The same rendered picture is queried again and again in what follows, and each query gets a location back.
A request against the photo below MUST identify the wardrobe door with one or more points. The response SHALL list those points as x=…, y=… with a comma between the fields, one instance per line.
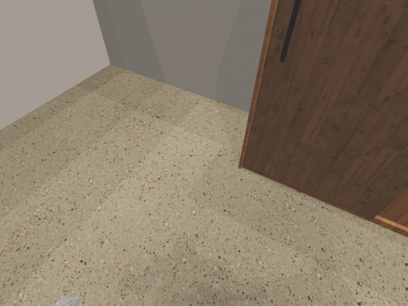
x=397, y=210
x=332, y=119

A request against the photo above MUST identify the handle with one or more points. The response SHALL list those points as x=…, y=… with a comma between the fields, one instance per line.
x=290, y=30

